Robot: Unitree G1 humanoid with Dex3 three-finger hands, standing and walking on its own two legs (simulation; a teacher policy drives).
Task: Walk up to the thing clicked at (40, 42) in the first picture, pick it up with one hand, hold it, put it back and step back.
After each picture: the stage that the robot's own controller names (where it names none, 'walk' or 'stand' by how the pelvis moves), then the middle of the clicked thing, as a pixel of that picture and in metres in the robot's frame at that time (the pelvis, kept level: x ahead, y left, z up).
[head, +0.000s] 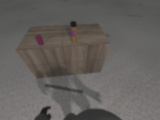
stand; (39, 40) +0.79 +0.64 -0.06
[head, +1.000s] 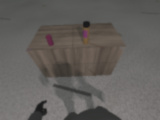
walk; (49, 40) +0.80 +0.46 -0.05
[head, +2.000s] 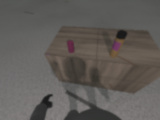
walk; (70, 47) +0.66 +0.20 -0.04
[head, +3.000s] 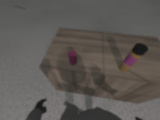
stand; (72, 58) +0.47 +0.17 -0.02
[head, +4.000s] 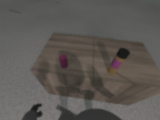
walk; (63, 61) +0.46 +0.24 -0.05
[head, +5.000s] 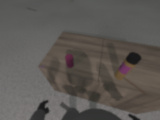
stand; (69, 61) +0.47 +0.19 -0.05
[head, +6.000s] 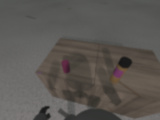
stand; (66, 66) +0.45 +0.22 -0.06
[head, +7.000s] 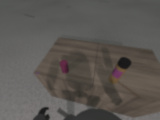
stand; (64, 67) +0.44 +0.23 -0.06
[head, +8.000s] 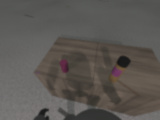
stand; (64, 66) +0.45 +0.24 -0.06
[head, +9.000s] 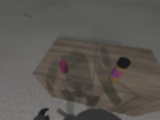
stand; (63, 67) +0.43 +0.24 -0.06
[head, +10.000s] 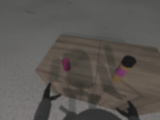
rise first; (66, 64) +0.44 +0.23 -0.06
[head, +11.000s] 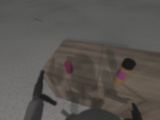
go down; (68, 67) +0.44 +0.22 -0.06
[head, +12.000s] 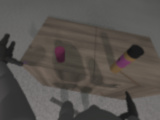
go down; (60, 55) +0.46 +0.20 +0.00
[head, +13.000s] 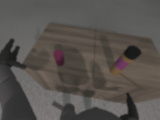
approach; (59, 58) +0.45 +0.21 +0.00
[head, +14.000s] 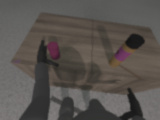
close in; (54, 51) +0.47 +0.22 +0.04
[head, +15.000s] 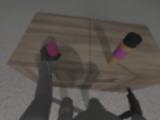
lift; (53, 51) +0.46 +0.21 +0.04
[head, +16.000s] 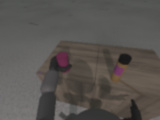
lift; (63, 62) +0.33 +0.18 +0.16
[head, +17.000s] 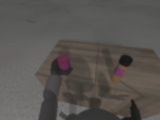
hold; (64, 65) +0.32 +0.17 +0.14
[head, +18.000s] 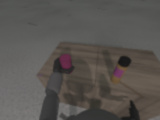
hold; (66, 64) +0.33 +0.16 +0.14
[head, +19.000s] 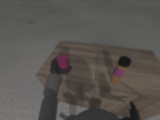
hold; (64, 64) +0.33 +0.18 +0.14
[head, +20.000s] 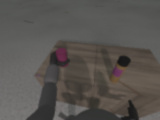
crouch; (62, 57) +0.39 +0.19 +0.14
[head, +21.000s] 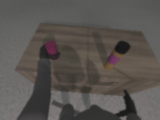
lower; (52, 51) +0.47 +0.22 +0.06
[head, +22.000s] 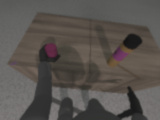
lower; (52, 53) +0.45 +0.22 +0.03
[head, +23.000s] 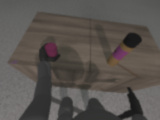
lower; (52, 52) +0.46 +0.22 +0.04
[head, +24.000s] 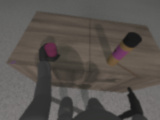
lower; (52, 52) +0.46 +0.22 +0.04
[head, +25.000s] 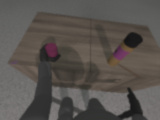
loosen; (52, 52) +0.46 +0.21 +0.04
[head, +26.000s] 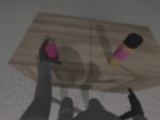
withdraw; (52, 53) +0.45 +0.22 +0.04
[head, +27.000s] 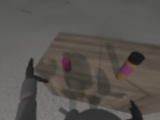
sink last; (67, 65) +0.42 +0.20 -0.01
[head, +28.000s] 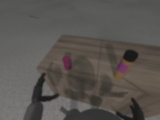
stand; (67, 63) +0.45 +0.22 -0.01
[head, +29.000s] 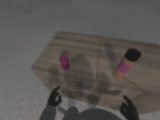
stand; (64, 62) +0.44 +0.22 +0.00
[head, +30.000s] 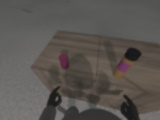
stand; (64, 62) +0.44 +0.22 +0.01
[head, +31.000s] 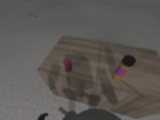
stand; (68, 65) +0.45 +0.21 -0.05
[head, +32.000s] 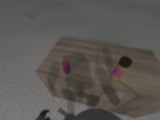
stand; (66, 67) +0.44 +0.22 -0.06
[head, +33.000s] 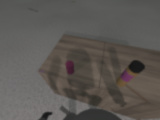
stand; (70, 67) +0.42 +0.17 -0.06
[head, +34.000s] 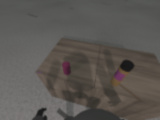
walk; (66, 68) +0.43 +0.21 -0.07
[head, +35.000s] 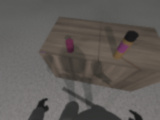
walk; (70, 46) +0.57 +0.20 -0.04
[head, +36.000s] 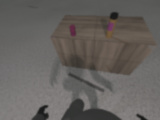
walk; (72, 30) +0.90 +0.28 -0.04
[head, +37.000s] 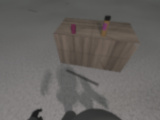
walk; (73, 29) +1.09 +0.25 -0.05
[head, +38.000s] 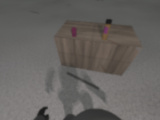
stand; (74, 32) +1.04 +0.26 -0.06
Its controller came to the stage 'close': yes
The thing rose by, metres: 0.22
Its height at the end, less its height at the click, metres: +0.00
